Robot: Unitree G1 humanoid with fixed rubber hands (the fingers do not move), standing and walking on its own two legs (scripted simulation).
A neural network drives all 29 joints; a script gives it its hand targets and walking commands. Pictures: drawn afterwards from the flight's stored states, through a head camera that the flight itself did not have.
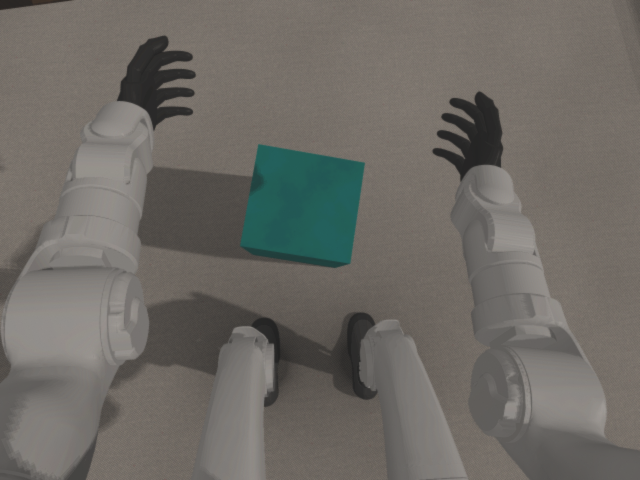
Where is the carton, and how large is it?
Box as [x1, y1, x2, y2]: [240, 144, 364, 267]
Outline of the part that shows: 258,144 240,245 251,253 257,255 333,267 349,263 364,163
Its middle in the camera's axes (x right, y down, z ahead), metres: -0.04 -0.05 +0.86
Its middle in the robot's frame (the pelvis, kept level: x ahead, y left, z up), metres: +0.48 +0.00 -0.51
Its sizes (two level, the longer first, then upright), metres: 0.210 0.200 0.250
